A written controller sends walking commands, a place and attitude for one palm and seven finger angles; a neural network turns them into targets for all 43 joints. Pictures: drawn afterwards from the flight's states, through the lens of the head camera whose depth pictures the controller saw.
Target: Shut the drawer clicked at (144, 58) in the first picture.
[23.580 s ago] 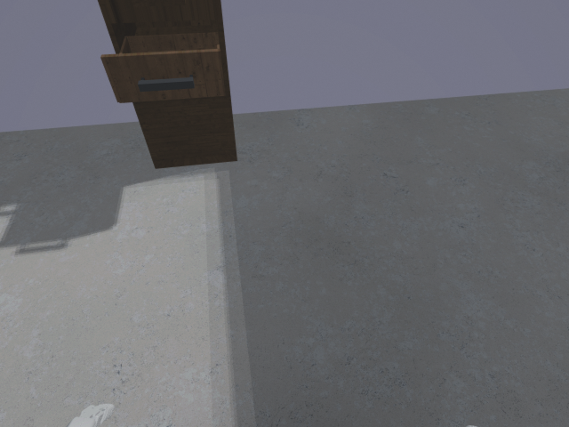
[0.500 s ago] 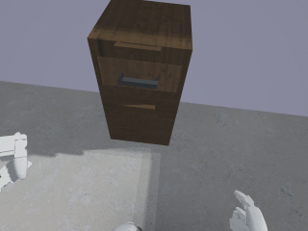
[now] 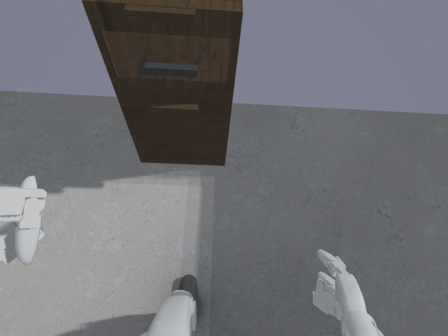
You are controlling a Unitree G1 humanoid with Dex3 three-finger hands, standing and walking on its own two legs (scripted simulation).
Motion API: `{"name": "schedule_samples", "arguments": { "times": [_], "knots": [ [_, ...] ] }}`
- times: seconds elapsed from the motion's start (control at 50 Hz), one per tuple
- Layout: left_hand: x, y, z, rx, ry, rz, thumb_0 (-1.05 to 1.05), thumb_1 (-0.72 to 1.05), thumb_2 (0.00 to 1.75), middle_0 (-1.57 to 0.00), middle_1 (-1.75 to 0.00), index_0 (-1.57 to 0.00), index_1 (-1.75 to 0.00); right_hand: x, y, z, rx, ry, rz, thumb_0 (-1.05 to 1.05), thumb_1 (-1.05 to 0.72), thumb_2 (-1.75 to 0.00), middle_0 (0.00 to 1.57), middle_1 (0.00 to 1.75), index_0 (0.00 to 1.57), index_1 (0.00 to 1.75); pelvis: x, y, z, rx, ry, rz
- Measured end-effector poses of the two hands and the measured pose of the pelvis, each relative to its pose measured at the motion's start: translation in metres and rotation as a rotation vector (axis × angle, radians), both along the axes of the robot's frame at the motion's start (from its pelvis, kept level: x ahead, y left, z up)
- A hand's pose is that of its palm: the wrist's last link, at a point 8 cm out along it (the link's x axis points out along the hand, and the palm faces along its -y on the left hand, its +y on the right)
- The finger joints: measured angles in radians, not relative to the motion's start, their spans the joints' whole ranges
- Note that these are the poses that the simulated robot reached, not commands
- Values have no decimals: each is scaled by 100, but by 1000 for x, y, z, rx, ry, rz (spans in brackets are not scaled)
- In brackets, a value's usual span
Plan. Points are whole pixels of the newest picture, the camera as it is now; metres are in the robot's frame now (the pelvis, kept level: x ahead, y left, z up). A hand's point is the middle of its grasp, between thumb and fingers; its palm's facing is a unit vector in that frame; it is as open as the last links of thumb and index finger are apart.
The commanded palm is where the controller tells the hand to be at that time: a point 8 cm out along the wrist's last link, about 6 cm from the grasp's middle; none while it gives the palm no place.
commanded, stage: stop stepping back and stand still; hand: left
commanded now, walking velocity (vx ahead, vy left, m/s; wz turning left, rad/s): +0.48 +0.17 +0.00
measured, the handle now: (169, 65) +0.86 +0.21 -0.12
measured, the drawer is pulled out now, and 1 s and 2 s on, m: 0.00 0.00 0.00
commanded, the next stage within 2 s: let the arm hang, fingers relaxed in 1.44 s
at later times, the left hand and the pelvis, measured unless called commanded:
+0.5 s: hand out of the picture +0.15 +0.27 +0.20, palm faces +0.33 -0.83 -0.46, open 3.2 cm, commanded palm +0.08 +0.31 +0.19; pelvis -0.06 +0.03 +0.01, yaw -2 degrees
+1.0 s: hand out of the picture +0.15 +0.28 +0.19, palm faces +0.31 -0.82 -0.49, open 3.3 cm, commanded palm +0.09 +0.32 +0.19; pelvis -0.05 +0.05 +0.01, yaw +0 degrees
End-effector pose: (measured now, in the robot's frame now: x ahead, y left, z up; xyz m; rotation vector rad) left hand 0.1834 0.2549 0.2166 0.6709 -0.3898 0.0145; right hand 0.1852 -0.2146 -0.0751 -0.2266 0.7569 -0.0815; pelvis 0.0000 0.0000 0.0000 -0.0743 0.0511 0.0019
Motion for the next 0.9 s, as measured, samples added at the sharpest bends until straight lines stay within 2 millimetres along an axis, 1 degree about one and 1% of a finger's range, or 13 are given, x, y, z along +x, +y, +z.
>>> {"name": "schedule_samples", "arguments": {
  "times": [0.04,0.08,0.12,0.2,0.24,0.28,0.38,0.52,0.6,0.7,0.76,0.8,0.9],
  "knots": [
    [-21,4,10,22,-20,29,1,88,90,-140,-159,-140,-160,-23,-10,6,-7,33,-46,1,-90,-90,20,30,20,30,0,-4,4,38,-7,-18],
    [-37,15,11,2,-15,106,1,88,90,-140,-159,-140,-160,-40,-21,11,-28,39,-91,1,-90,-90,21,30,20,30,1,-4,7,66,-11,-48],
    [-47,29,3,-48,-12,192,1,88,90,-140,-159,-140,-160,-51,-33,12,-55,2,-130,1,-90,-90,21,30,20,30,0,1,4,55,-21,-67],
    [-53,43,-28,-210,0,308,1,89,90,-140,-159,-141,-160,-71,-46,11,-81,-54,-168,1,-90,-90,20,30,20,30,-21,8,1,63,-60,-54],
    [-55,42,-42,-282,26,320,1,89,90,-140,-160,-140,-160,-83,-47,13,-95,-51,-173,1,-91,-90,20,30,20,30,-28,12,2,51,-77,-35],
    [-58,37,-48,-325,21,287,1,89,90,-140,-160,-140,-160,-95,-45,16,-112,-40,-178,1,-91,-90,20,30,20,30,-31,15,2,46,-89,-27],
    [-64,39,-35,-303,-70,174,2,89,90,-141,-159,-140,-160,-112,-28,24,-152,-31,-181,1,-91,-90,20,30,20,30,-36,25,0,51,-88,-20],
    [-72,61,-1,-148,-51,201,1,89,90,-140,-159,-141,-160,-120,21,22,-35,-39,-124,1,-91,-90,20,30,20,30,-58,34,15,28,-71,-29],
    [-90,61,-12,-124,52,240,1,89,90,-140,-160,-140,-160,-119,37,10,24,-25,-95,1,-90,-90,20,30,20,30,-63,37,11,41,-55,-36],
    [-103,66,-29,-231,66,291,1,89,90,-140,-160,-140,-160,-117,39,1,-16,53,-62,1,-90,-90,21,30,20,30,-58,45,10,50,-71,-26],
    [-97,78,-34,-282,-2,310,1,89,90,-141,-159,-141,-160,-108,35,1,-70,28,-63,1,-90,-90,21,30,20,30,-50,53,2,39,-75,-4],
    [-88,83,-35,-290,-38,316,1,89,90,-141,-160,-141,-160,-101,35,3,-85,8,-67,1,-90,-90,21,30,20,30,-52,56,0,58,-89,2],
    [-70,81,-20,-231,-43,285,2,89,90,-140,-160,-140,-160,-86,45,18,-38,-61,-49,1,-91,-90,20,30,20,30,-53,52,9,75,-87,-1]
  ]
}}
